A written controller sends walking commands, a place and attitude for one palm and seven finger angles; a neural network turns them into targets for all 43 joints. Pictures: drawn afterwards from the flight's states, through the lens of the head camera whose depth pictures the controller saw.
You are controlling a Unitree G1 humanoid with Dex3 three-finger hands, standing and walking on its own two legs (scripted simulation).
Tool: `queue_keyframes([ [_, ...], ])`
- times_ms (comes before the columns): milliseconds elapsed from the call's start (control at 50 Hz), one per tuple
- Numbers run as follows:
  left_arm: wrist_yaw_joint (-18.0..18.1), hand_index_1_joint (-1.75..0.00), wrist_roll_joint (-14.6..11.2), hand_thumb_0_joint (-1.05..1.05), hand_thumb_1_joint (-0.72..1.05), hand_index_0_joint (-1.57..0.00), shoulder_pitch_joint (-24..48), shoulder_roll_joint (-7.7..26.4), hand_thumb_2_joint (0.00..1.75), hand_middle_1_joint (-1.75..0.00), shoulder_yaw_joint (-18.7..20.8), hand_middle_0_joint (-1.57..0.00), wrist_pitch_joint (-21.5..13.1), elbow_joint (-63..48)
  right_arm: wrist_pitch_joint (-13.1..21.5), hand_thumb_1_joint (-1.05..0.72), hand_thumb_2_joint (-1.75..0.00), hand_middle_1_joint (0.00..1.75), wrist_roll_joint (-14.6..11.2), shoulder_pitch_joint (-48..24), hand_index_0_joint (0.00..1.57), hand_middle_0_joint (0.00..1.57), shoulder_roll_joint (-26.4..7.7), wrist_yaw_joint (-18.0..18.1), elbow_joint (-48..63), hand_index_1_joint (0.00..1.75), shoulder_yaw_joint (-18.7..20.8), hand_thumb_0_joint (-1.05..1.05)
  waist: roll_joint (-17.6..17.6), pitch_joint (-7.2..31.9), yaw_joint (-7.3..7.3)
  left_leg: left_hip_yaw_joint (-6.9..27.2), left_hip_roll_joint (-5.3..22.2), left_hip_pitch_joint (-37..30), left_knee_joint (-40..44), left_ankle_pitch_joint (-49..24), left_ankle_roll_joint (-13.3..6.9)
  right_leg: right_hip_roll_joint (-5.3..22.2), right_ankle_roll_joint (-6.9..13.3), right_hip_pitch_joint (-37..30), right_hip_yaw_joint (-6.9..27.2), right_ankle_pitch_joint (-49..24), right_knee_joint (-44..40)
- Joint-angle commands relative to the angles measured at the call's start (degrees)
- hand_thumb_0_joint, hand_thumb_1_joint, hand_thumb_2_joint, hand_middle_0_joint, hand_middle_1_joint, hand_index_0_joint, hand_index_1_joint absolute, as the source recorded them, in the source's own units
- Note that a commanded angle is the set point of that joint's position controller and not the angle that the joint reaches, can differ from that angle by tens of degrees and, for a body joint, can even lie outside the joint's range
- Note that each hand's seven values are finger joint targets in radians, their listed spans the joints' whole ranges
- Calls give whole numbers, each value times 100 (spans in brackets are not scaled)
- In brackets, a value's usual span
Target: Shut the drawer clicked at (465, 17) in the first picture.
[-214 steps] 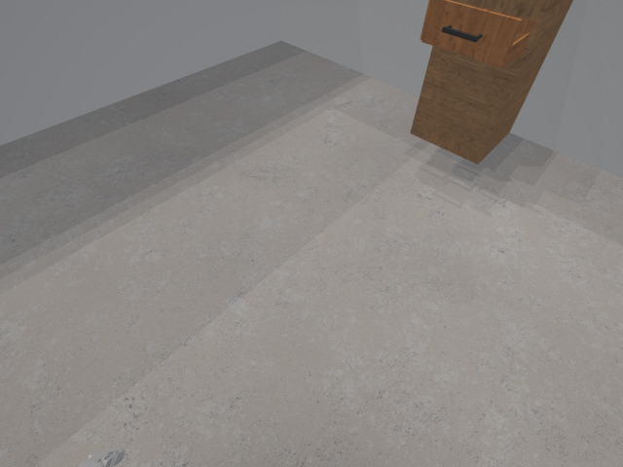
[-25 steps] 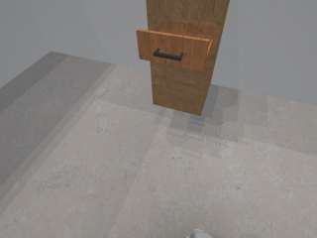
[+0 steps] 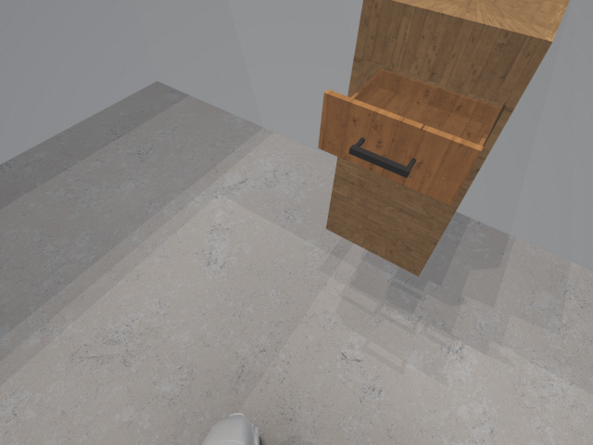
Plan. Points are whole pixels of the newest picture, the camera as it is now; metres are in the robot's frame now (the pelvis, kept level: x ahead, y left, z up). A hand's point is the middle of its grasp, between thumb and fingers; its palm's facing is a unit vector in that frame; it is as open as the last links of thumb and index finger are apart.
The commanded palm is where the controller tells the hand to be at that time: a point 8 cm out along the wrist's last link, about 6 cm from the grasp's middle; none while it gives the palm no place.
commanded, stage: turn to face it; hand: left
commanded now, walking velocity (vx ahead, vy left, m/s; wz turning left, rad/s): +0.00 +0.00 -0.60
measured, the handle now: (382, 156) +0.77 -0.14 -0.08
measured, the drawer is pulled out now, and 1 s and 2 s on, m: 0.21 0.21 0.21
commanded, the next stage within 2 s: take the last steps up to it in 0.88 s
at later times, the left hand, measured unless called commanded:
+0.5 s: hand (196, 402) +0.20 +0.18 -0.16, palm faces -0.16 -0.94 -0.29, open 7.4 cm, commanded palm none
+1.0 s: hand (202, 391) +0.22 +0.18 -0.17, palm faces -0.33 -0.93 -0.17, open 7.4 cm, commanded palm none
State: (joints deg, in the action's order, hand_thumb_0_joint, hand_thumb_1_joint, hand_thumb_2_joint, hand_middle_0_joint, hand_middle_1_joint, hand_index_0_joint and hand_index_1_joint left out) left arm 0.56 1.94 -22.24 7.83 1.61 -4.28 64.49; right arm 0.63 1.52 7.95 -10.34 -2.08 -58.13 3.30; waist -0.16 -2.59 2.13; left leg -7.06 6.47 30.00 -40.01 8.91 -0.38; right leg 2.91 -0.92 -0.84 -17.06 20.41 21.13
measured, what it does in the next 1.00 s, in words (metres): steps on the spot, turning right: left foot, then right foot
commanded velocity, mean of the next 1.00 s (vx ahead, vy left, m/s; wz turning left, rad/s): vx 0.01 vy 0.00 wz -0.40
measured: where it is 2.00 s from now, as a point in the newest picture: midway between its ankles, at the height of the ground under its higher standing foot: outside the picture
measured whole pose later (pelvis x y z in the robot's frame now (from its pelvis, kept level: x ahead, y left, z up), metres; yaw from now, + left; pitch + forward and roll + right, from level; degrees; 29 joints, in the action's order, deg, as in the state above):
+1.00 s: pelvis +0.08 +0.02 +0.00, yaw -23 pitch +0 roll -1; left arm -0.2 1.4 -11.3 13.0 4.4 4.1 55.8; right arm -1.3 1.5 13.5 -8.8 2.1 -56.3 1.2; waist 3.2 -1.5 0.1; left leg -5.1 2.7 12.9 -29.6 16.7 -1.0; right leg -2.0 -0.4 24.7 1.3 23.1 48.2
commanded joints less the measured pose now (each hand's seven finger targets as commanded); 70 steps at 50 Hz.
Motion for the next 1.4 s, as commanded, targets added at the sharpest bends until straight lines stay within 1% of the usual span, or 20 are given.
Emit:
queue_keyframes([
  [0,98,-30,-67,0,90,-20,-209,910,90,-30,160,-20,-16,-191,201,-90,-90,30,36,1246,20,20,-445,81,-5,30,64,0,-72,397,-638,-2,-281,-2157,1022,-878,-219,1192,377,711,436,-3719,1566],
  [40,74,-30,-198,0,90,-20,-680,443,90,-30,34,-20,50,-325,229,-90,-90,30,-18,2145,20,20,-1423,274,-192,30,191,0,-2069,1670,-737,2424,2007,-4296,1540,-4151,-1149,-101,-8,2724,701,1678,4496],
  [60,128,-30,-164,0,90,-20,-453,616,90,-30,86,-20,92,-370,179,-90,-90,30,-69,1870,20,20,-1318,303,-145,30,125,0,-1266,1597,-682,2010,2075,-3795,1699,-3660,-1299,41,174,2693,1294,1672,5135],
  [160,46,-30,-113,0,90,-20,-33,340,90,-30,171,-20,394,-361,267,-90,-90,30,-40,561,20,20,-570,399,117,30,-86,0,-715,358,-186,322,1493,-1816,2124,-3016,-713,392,-49,2630,1614,423,4777],
  [400,-75,-30,-33,0,90,-20,317,538,90,-30,365,-20,566,-1129,-76,-90,-90,30,-1,34,20,20,-950,301,460,30,221,0,-515,261,-3,-329,1495,-1376,1411,249,-357,64,-33,1569,1023,-589,1376],
  [420,-59,-30,-20,0,90,-20,136,763,90,-30,393,-20,514,-1104,-99,-90,-90,30,-17,65,20,20,-864,273,506,30,199,0,69,304,93,-666,1177,-1078,674,617,-49,213,46,1166,1289,-1134,710],
  [440,13,-30,48,0,90,-20,108,1420,90,-30,486,-20,425,-1158,-134,-90,-90,30,-55,188,20,20,-435,242,663,30,120,0,1893,298,122,-996,378,104,-752,2177,371,1519,542,669,3332,-2137,-224],
  [460,60,-30,-52,0,90,-20,-106,1722,90,-30,514,-20,437,-1158,-184,-90,-90,30,-74,-173,20,20,-461,270,882,30,81,0,1985,331,355,-197,-8,298,-1755,2873,419,2144,1188,952,4045,-3053,-513],
  [480,93,-30,-57,0,90,-20,39,1672,90,-30,494,-20,461,-1203,-236,-90,-90,30,-94,-200,20,20,-499,285,873,30,97,0,1297,295,223,283,60,290,-2233,2583,363,2049,1370,1063,3669,-2682,-482],
  [600,95,-30,-73,0,90,-20,1076,1300,90,-30,431,-20,447,-1495,-278,-90,-90,30,-43,411,20,20,-558,266,545,30,114,0,580,655,-238,479,-58,-82,-2139,1219,476,1032,981,1116,2681,-1938,-329],
  [760,53,-30,-34,0,90,-20,897,1444,90,-30,473,-20,512,-1296,-212,-90,-90,30,-100,317,20,20,-496,356,597,30,37,0,834,596,-29,466,-299,-644,-436,1670,400,1120,1234,910,3267,-2141,-336],
  [840,37,-30,-110,0,90,-20,1273,1315,90,-30,444,-20,589,-1307,-115,-90,-90,30,-129,1087,20,20,-498,426,313,30,7,0,674,617,-389,380,-365,-2182,1493,503,265,722,769,1751,3083,-1578,79],
  [880,-38,-30,-190,0,90,-20,1226,806,90,-30,338,-20,646,-1453,-65,-90,-90,30,-32,1060,20,20,-1149,449,419,30,100,0,-1510,276,-358,2256,1308,-2395,2692,711,-358,-373,151,3012,2020,183,1489],
  [900,-34,-30,-127,0,90,-20,1291,872,90,-30,338,-20,656,-1500,-103,-90,-90,30,-28,849,20,20,-1299,450,582,30,105,0,-1693,58,-334,2662,1873,-1810,2900,454,-771,-437,38,3008,1797,974,2477],
  [1000,-134,-30,-40,0,90,-20,955,829,90,-30,392,-20,690,-1114,8,-90,-90,30,-8,427,20,20,-783,498,556,30,-47,0,-785,21,-111,1087,892,-1935,2695,-99,-584,-281,-98,3117,1813,97,4084],
  [1200,-235,-30,-62,0,90,-20,1764,546,90,-30,177,-20,470,-1169,125,-90,-90,30,62,1620,20,20,-951,396,-90,30,114,0,-949,99,-682,1239,1217,-2852,2616,62,-817,-46,-7,2653,1233,663,1835],
  [1280,-210,-30,-83,0,90,-20,741,616,90,-30,230,-20,358,-703,93,-90,-90,30,1,1287,20,20,-815,334,-175,30,94,0,-606,276,-130,708,751,-1650,1844,1060,-352,-184,119,623,1044,-575,92],
  [1300,-147,-30,-62,0,90,-20,278,944,90,-30,287,-20,289,-515,110,-90,-90,30,-57,1195,20,20,-575,290,-145,30,37,0,164,449,89,270,412,-659,966,1426,-114,457,332,-516,1793,-300,-317],
  [1320,-69,-30,-40,0,90,-20,-320,1544,90,-30,419,-20,254,-338,136,-90,-90,30,-79,855,20,20,-184,259,102,30,-75,0,1817,299,386,-399,-265,766,-545,2392,179,1792,874,-1087,3619,129,-987],
  [1380,15,-30,-111,0,90,-20,123,1239,90,-30,349,-20,239,-395,30,-90,-90,30,8,500,20,20,-484,199,87,30,64,0,1208,-542,155,469,110,970,-1953,1722,87,1787,1088,438,3526,1213,-1457],
])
